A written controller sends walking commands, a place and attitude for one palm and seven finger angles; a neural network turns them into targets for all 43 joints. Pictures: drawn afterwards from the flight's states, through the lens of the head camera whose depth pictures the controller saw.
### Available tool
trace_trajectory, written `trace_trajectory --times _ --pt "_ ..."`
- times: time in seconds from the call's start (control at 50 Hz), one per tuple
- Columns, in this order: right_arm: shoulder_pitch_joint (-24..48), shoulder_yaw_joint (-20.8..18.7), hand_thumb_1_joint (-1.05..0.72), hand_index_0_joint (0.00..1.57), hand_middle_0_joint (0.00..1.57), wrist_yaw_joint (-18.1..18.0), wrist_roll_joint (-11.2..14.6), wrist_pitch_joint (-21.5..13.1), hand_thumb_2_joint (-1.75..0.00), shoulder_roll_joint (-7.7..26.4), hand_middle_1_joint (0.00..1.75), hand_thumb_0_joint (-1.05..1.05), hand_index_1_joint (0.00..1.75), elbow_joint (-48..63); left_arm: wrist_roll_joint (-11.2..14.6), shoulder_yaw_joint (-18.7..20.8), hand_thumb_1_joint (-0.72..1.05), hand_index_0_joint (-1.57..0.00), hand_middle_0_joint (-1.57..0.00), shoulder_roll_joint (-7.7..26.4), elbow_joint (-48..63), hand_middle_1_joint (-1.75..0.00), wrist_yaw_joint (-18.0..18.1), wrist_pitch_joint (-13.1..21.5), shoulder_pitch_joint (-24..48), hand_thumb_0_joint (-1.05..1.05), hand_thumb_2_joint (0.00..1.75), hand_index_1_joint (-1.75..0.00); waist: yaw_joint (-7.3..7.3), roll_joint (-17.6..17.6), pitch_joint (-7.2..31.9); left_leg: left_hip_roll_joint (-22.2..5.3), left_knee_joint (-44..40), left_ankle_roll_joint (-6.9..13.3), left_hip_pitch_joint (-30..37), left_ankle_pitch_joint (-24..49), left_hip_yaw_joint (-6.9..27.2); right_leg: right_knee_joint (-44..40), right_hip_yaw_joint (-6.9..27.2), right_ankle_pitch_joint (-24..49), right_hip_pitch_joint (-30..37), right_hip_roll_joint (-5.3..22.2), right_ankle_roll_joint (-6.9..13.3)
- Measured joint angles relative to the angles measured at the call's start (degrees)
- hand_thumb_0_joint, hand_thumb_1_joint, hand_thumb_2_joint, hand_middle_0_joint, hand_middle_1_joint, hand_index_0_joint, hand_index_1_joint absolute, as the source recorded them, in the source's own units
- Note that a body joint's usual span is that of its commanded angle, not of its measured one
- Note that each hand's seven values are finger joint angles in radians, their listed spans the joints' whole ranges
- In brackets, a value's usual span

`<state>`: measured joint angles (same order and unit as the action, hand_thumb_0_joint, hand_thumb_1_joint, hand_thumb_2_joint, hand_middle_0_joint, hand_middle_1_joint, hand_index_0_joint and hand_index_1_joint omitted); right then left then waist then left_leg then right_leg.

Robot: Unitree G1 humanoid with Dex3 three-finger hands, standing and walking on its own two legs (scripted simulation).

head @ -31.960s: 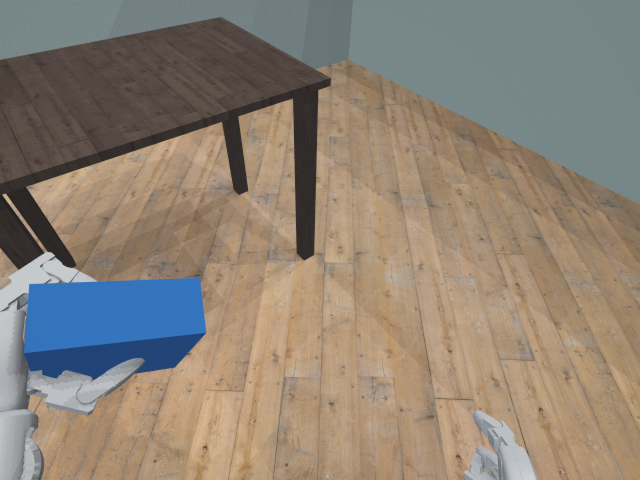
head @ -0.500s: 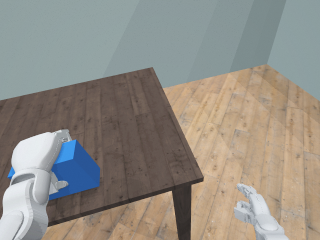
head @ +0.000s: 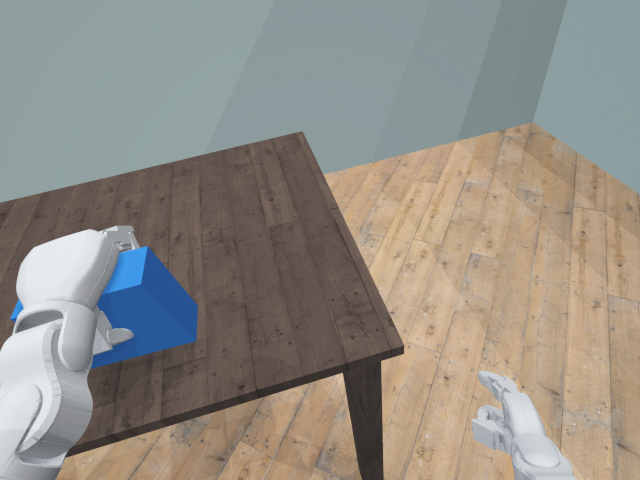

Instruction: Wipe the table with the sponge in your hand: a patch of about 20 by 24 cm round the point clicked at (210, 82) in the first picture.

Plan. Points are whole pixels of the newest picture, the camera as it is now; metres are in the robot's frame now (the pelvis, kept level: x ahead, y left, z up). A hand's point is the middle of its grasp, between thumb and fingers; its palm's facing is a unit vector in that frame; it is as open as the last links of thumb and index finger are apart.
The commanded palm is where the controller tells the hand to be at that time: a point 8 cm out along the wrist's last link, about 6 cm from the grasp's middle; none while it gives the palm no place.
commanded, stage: lift the sponge slowly off the table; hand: left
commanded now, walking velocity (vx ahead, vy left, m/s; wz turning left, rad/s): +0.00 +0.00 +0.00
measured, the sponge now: (127, 320) +0.25 +0.28 +0.11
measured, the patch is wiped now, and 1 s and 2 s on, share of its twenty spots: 1.00 1.00 1.00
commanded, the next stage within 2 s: bring the sponge back beside the body in 0.54 s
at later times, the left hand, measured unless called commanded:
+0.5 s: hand (86, 271) +0.25 +0.29 +0.19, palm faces +0.17 -0.07 -0.98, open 9.4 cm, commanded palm +0.21 +0.30 +0.26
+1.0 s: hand (81, 291) +0.23 +0.29 +0.18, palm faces +0.17 -0.11 -0.98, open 9.4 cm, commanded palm +0.19 +0.30 +0.25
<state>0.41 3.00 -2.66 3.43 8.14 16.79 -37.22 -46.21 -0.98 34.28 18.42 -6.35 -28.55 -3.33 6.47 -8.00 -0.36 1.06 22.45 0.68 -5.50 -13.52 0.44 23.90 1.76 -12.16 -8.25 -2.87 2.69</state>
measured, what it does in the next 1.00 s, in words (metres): stands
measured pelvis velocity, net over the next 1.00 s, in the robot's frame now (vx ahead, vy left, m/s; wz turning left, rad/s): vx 0.00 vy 0.01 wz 0.00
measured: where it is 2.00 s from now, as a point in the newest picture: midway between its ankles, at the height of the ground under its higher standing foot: outside the picture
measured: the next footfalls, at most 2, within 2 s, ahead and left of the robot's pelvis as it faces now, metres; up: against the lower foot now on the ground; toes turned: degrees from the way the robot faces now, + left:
none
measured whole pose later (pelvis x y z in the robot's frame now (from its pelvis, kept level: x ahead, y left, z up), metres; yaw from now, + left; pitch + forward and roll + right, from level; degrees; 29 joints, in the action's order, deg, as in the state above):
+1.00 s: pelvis +0.00 +0.01 +0.00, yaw +0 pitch -3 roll +0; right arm 1.6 4.1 -2.1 3.5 9.6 16.4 -35.5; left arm -43.4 1.0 35.8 27.6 -7.8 -31.9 -6.1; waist 8.0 -7.5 -0.5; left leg 2.1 22.4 1.8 -5.7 -13.8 0.2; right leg 23.5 2.2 -12.3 -8.2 -1.9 1.5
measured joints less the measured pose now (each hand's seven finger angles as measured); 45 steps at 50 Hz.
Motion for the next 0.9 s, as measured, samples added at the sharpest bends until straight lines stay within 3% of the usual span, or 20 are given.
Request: trace_trajectory --times 0.52,0.74,0.9 --pt "1.43 0.78 -0.90 0.20 0.20 0.09 0.17 0.48 -0.90 0.00 0.30 0.02 0.30 1.07 2.27 1.85 -0.48 -0.82 -0.78 3.09 4.45 -1.39 -2.96 -2.35 2.88 -0.01 1.06 -1.40 1.12 0.40 0.14 0.73 0.10 0.72 -0.69 -0.21 0.12 -0.27 0.02 -0.17 -0.40 0.71 -0.78" --pt "1.12 1.09 -0.90 0.20 0.20 -0.06 0.09 0.55 -0.90 -0.27 0.30 0.02 0.30 1.19 2.04 0.29 -0.48 -0.82 -0.78 1.56 5.36 -1.39 -2.96 -2.94 2.82 -0.01 1.06 -1.40 1.42 0.70 -0.37 1.18 -0.34 1.05 -0.53 0.12 0.35 -0.63 -0.15 -0.02 -0.16 1.16 -1.10" --pt "1.23 1.21 -0.90 0.20 0.20 0.67 0.00 1.23 -0.90 -0.67 0.30 0.02 0.30 1.62 2.59 1.69 -0.48 -0.82 -0.78 1.84 8.71 -1.39 -1.94 -3.01 -1.05 -0.01 1.06 -1.40 1.36 0.62 -0.19 0.98 -0.23 1.09 -0.17 -0.19 -0.26 -0.59 0.48 -0.05 0.03 0.93 -1.14"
